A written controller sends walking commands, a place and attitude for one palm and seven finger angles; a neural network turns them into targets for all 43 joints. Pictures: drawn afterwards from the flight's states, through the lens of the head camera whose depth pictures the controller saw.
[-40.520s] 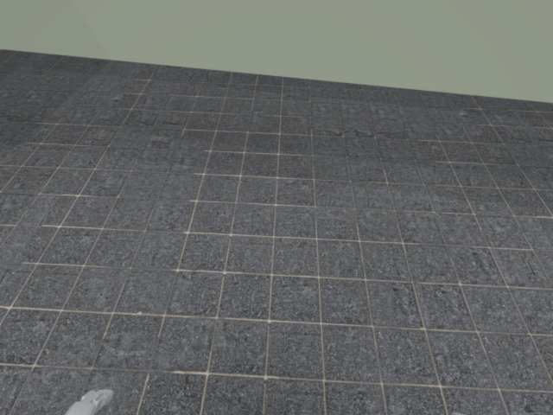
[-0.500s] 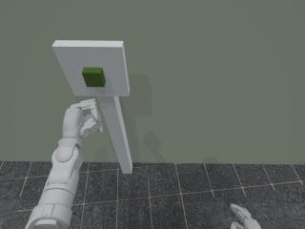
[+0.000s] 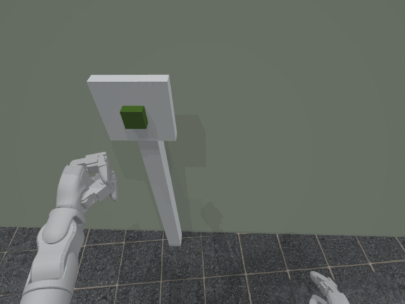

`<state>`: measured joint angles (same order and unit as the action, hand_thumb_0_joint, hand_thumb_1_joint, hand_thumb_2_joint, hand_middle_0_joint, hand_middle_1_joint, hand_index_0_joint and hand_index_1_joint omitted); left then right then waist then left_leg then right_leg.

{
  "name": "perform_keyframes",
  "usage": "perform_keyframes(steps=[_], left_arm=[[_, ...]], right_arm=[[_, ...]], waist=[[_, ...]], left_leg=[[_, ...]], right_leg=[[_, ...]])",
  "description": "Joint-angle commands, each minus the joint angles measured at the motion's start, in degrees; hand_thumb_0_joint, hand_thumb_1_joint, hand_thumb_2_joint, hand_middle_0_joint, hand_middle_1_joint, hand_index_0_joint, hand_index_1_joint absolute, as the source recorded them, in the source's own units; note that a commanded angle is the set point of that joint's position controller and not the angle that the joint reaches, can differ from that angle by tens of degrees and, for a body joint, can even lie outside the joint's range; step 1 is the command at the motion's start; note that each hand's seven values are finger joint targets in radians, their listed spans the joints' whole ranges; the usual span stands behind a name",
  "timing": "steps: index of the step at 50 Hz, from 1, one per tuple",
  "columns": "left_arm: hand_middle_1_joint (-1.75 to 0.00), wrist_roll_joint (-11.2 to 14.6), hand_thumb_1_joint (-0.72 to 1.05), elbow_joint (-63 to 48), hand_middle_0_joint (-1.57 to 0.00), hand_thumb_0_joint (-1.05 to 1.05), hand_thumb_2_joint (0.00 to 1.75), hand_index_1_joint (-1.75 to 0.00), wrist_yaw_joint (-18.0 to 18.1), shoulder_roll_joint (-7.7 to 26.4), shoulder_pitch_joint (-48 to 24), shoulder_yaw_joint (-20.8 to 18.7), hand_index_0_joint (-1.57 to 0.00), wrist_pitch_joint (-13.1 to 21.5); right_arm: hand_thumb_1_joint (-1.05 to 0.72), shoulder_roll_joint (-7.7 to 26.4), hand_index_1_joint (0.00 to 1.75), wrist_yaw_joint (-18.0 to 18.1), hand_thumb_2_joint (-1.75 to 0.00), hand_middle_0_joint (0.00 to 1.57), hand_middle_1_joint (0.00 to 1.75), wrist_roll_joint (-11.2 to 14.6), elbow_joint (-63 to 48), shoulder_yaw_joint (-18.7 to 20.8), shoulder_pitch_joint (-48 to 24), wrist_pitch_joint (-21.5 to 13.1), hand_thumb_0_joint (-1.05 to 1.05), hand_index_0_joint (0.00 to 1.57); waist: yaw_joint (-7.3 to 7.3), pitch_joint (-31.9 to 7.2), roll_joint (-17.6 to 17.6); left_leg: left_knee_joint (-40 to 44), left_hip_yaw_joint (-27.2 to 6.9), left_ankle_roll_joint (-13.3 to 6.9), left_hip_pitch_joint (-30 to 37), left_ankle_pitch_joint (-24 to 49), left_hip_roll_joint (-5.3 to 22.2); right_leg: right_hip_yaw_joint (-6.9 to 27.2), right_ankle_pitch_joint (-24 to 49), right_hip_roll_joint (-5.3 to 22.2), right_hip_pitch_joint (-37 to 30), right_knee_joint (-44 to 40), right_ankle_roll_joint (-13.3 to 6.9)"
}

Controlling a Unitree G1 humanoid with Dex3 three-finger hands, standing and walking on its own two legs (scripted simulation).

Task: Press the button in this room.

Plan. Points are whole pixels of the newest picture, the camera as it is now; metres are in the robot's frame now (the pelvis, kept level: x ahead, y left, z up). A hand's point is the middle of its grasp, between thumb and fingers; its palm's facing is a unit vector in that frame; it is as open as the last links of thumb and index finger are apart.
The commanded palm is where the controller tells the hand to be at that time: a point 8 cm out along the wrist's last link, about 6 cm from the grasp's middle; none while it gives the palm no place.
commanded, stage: draw the hand back to the body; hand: left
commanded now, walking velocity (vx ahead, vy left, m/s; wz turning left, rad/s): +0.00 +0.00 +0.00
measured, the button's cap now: (134, 116) +0.51 +0.19 +0.11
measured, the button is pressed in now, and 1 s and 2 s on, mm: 0 0 0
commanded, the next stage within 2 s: step back with the hand held close in 1.08 s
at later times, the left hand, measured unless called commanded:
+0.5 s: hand (59, 209) +0.22 +0.23 +0.16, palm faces +0.30 -0.91 -0.30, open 3.1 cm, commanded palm +0.18 +0.28 +0.17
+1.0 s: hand (20, 228) +0.18 +0.25 +0.18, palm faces +0.41 -0.82 -0.39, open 3.1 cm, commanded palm +0.13 +0.30 +0.20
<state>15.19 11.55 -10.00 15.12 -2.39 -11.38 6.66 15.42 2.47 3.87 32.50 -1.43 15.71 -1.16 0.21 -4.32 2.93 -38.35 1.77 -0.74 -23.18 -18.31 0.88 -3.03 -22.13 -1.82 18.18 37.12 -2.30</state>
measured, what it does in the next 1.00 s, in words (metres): stands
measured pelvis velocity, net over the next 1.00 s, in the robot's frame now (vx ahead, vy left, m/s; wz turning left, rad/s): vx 0.01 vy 0.01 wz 0.01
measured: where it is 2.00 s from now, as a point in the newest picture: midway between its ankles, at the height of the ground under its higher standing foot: outside the picture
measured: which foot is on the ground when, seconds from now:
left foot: down 0.00-1.00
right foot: down 0.00-1.00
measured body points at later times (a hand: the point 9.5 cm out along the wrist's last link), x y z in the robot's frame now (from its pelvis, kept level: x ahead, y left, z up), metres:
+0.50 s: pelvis +0.00 +0.02 +0.02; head -0.01 +0.00 +0.47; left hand +0.20 +0.28 +0.17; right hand +0.19 -0.19 -0.06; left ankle +0.02 +0.11 -0.72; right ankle -0.03 -0.09 -0.72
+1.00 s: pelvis +0.01 +0.01 +0.02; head -0.01 -0.01 +0.47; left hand +0.15 +0.29 +0.20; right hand +0.21 -0.20 -0.06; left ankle +0.02 +0.11 -0.72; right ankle -0.03 -0.09 -0.72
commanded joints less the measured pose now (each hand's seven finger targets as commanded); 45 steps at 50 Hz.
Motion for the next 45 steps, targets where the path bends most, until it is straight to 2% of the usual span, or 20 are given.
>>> perform_keyframes(steps=[1, 3, 5, 6, 8, 9, 13, 16, 17, 19, 22, 24, 26, 29, 30, 34, 35, 39, 40, 45], left_arm=[[-1.5, 2.1, 0.9, -19.1, -1.3, 0.0, 0.9, -1.5, -1.8, 9.2, -15.5, -2.5, -1.3, 2.9], [-1.5, 2.3, 0.9, -21.2, -1.3, 0.0, 0.9, -1.5, -1.8, 8.9, -12.7, -2.6, -1.3, 2.3], [-1.5, 2.6, 0.9, -20.9, -1.3, 0.0, 0.9, -1.5, -1.8, 9.5, -9.2, -3.7, -1.3, 0.7], [-1.5, -4.9, 0.9, -26.1, -1.3, 0.0, 0.9, -1.5, 5.1, 14.5, -9.8, -2.8, -1.3, 2.1], [-1.5, -5.9, 0.9, -24.2, -1.3, 0.0, 0.9, -1.5, 9.4, 8.7, -1.0, -0.3, -1.3, 1.1], [-1.5, -6.8, 0.9, -26.5, -1.3, 0.0, 0.9, -1.5, 10.5, 10.1, -0.2, -0.9, -1.3, 1.1], [-1.5, -8.8, 0.9, -34.6, -1.3, 0.0, 0.9, -1.5, 13.6, 10.7, 3.8, -1.7, -1.3, 1.3], [-1.5, -9.7, 0.9, -37.8, -1.3, 0.0, 0.9, -1.5, 15.1, 11.5, 5.9, -2.6, -1.3, 1.2], [-1.5, -9.8, 0.9, -39.0, -1.3, 0.0, 0.9, -1.5, 15.3, 9.6, 7.5, -1.1, -1.3, 1.2], [-1.5, -10.4, 0.9, -40.2, -1.3, 0.0, 0.9, -1.5, 15.7, 11.2, 8.9, -2.6, -1.3, 1.1], [-1.5, -10.6, 0.9, -42.1, -1.3, 0.0, 0.9, -1.5, 16.1, 9.0, 13.7, -1.6, -1.3, 0.9], [-1.5, -10.8, 0.9, -42.0, -1.3, 0.0, 0.9, -1.5, 16.3, 10.3, 16.3, -3.3, -1.3, 0.8], [-1.5, -10.7, 0.9, -43.8, -1.3, 0.0, 0.9, -1.5, 16.3, 10.6, 18.5, -4.4, -1.3, 0.8], [-1.5, -10.9, 0.9, -46.0, -1.3, 0.0, 0.9, -1.5, 16.3, 12.1, 22.5, -6.8, -1.3, 1.2], [-1.5, -10.7, 0.9, -47.4, -1.3, 0.0, 0.9, -1.5, 16.4, 11.0, 23.7, -6.3, -1.3, 1.3], [-1.5, -10.8, 0.9, -50.5, -1.3, 0.0, 0.9, -1.5, 16.6, 14.1, 27.8, -10.5, -1.3, 1.7], [-1.5, -10.5, 0.9, -50.4, -1.3, 0.0, 0.9, -1.5, 16.5, 12.6, 28.9, -9.6, -1.3, 1.6], [-1.5, -10.5, 0.9, -52.5, -1.3, 0.0, 0.9, -1.5, 16.7, 14.4, 31.5, -12.5, -1.3, 2.1], [-1.5, -10.4, 0.9, -53.1, -1.3, 0.0, 0.9, -1.5, 16.7, 13.7, 32.2, -12.0, -1.3, 2.1], [-1.5, -10.7, 0.9, -50.2, -1.3, 0.0, 0.9, -1.5, 16.7, 11.3, 30.5, -9.5, -1.3, 1.7]], right_arm=[[-0.9, 5.8, 0.3, 1.6, -0.9, 0.2, 0.3, 0.3, -9.9, 1.8, -8.2, -5.0, 0.0, 0.2], [-0.9, 5.5, 0.3, 1.9, -0.9, 0.2, 0.3, 0.3, -9.9, 1.7, -8.7, -6.1, 0.0, 0.2], [-0.9, 5.6, 0.3, 1.9, -0.9, 0.2, 0.3, 0.3, -10.0, 1.4, -9.1, -6.5, 0.0, 0.2], [-0.9, 5.0, 0.3, 2.5, -0.9, 0.2, 0.3, -0.9, -9.3, 1.6, -11.7, -6.1, 0.0, 0.2], [-0.9, 4.3, 0.3, 2.8, -0.9, 0.2, 0.3, -1.1, -9.2, 1.2, -11.6, -5.5, 0.0, 0.2], [-0.9, 4.6, 0.3, 2.7, -0.9, 0.2, 0.3, -1.3, -8.9, 1.4, -11.7, -5.3, 0.0, 0.2], [-0.9, 3.7, 0.3, 2.6, -0.9, 0.2, 0.3, -2.0, -8.8, 0.7, -12.3, -4.5, 0.0, 0.2], [-0.9, 3.7, 0.3, 2.5, -0.9, 0.2, 0.3, -2.5, -8.4, 0.6, -12.6, -4.5, 0.0, 0.2], [-0.9, 3.4, 0.3, 2.4, -0.9, 0.2, 0.3, -2.5, -8.4, 0.7, -12.7, -4.6, 0.0, 0.2], [-0.9, 4.0, 0.3, 2.4, -0.9, 0.2, 0.3, -3.0, -7.9, 0.7, -13.1, -4.9, 0.0, 0.2], [-0.9, 3.7, 0.3, 2.1, -0.9, 0.2, 0.3, -3.1, -8.1, 0.9, -12.9, -4.7, 0.0, 0.2], [-0.9, 4.1, 0.3, 1.9, -0.9, 0.2, 0.3, -3.4, -7.7, 1.1, -13.1, -4.8, 0.0, 0.2], [-0.9, 3.9, 0.3, 1.7, -0.9, 0.2, 0.3, -3.3, -7.9, 1.2, -13.0, -4.4, 0.0, 0.2], [-0.9, 3.9, 0.3, 1.4, -0.9, 0.2, 0.3, -3.6, -7.6, 1.5, -13.3, -4.6, 0.0, 0.2], [-0.9, 3.5, 0.3, 1.3, -0.9, 0.2, 0.3, -3.4, -7.8, 1.5, -12.8, -4.5, 0.0, 0.2], [-0.9, 3.6, 0.3, 1.1, -0.9, 0.2, 0.3, -3.6, -7.9, 1.7, -13.1, -5.1, 0.0, 0.2], [-0.9, 3.2, 0.3, 1.2, -0.9, 0.2, 0.3, -3.4, -8.1, 1.6, -12.7, -4.9, 0.0, 0.2], [-0.9, 3.4, 0.3, 1.3, -0.9, 0.2, 0.3, -3.3, -8.1, 2.0, -13.0, -5.5, 0.0, 0.2], [-0.9, 3.3, 0.3, 1.4, -0.9, 0.2, 0.3, -3.1, -8.2, 2.0, -12.4, -5.5, 0.0, 0.2], [-0.9, 3.8, 0.3, 1.6, -0.9, 0.2, 0.3, -3.4, -7.5, 2.4, -11.9, -5.6, 0.0, 0.2]], waist=[[0.43, -10.0, -0.8], [-0.27, -9.8, 0.0], [-0.74, -8.6, -2.3], [-1.82, -3.7, -3.7], [-1.24, -0.8, -5.6], [-1.75, -2.4, -6.1], [-1.87, -3.5, 1.1], [-2.0, -2.5, 1.2], [-1.66, -1.9, 2.7], [-2.15, -1.4, 0.1], [-2.15, -1.0, 0.7], [-2.63, 0.6, -2.4], [-2.9, -0.1, -2.9], [-3.44, 0.3, -1.3], [-3.12, -0.1, 0.7], [-4.11, 0.0, 0.1], [-3.73, 0.4, 0.9], [-4.2, 1.6, -0.2], [-3.93, 0.8, 1.8], [-3.07, 3.5, -2.1]], left_leg=[[4.6, -2.3, -2.1, 10.1, 9.8, -1.4], [5.5, -2.6, -1.9, 11.4, 9.9, -1.3], [6.2, -2.7, -2.0, 10.6, 8.9, -1.4], [8.7, -2.6, -2.0, 11.4, 7.7, -1.4], [10.3, -2.7, -2.0, 11.9, 6.3, -0.8], [11.1, -2.7, -2.0, 13.2, 7.4, -0.6], [13.9, -2.3, -1.6, 18.3, 11.1, -0.4], [15.8, -2.7, -1.4, 19.8, 11.9, -0.1], [16.1, -2.5, -1.3, 20.4, 12.3, 0.1], [16.9, -2.8, -1.3, 21.1, 13.2, -0.1], [17.7, -3.1, -1.1, 22.0, 15.1, 0.3], [18.1, -3.0, -1.2, 21.9, 15.3, 0.2], [18.1, -3.3, -1.1, 21.6, 16.1, 0.3], [17.9, -2.9, -1.0, 21.8, 17.0, 0.2], [17.9, -3.2, -0.8, 21.2, 18.0, 0.3], [17.2, -3.1, -0.6, 21.0, 19.9, 0.3], [17.3, -3.1, -0.6, 20.5, 19.7, 0.4], [16.8, -2.8, -0.6, 20.7, 19.2, 0.4], [16.8, -2.9, -0.5, 20.8, 19.0, 0.5], [17.2, -2.9, -1.0, 20.5, 16.8, 0.3]], right_leg=[[3.0, 17.8, 0.6, 0.1, -7.6, 2.3], [2.3, 17.0, 0.5, 0.0, -7.7, 1.9], [2.4, 15.8, 0.6, -0.5, -8.5, 2.1], [5.0, 13.6, 2.1, 0.4, -13.4, 1.6], [4.1, 11.1, 2.6, -0.6, -14.4, 1.9], [3.9, 11.7, 2.2, -2.4, -15.0, 1.7], [3.2, 15.3, 2.1, -6.3, -16.2, 1.1], [2.9, 15.2, 1.7, -7.7, -17.8, 0.9], [2.8, 15.3, 1.8, -8.1, -17.7, 0.8], [2.7, 15.7, 1.2, -8.5, -19.3, 0.8], [2.2, 16.6, 1.4, -9.8, -18.4, 0.7], [2.1, 17.0, 0.9, -9.2, -19.9, 1.0], [2.0, 17.5, 1.2, -10.7, -19.1, 0.9], [2.2, 18.3, 1.1, -10.8, -19.9, 1.0], [2.1, 18.8, 1.5, -12.2, -18.7, 0.7], [2.1, 20.4, 1.0, -11.9, -19.5, 0.8], [1.9, 20.3, 1.5, -12.4, -18.5, 0.8], [2.1, 20.1, 0.9, -10.8, -20.0, 1.0], [2.1, 19.7, 1.4, -11.5, -19.0, 0.9], [2.0, 17.9, 1.4, -9.6, -19.8, 1.2]])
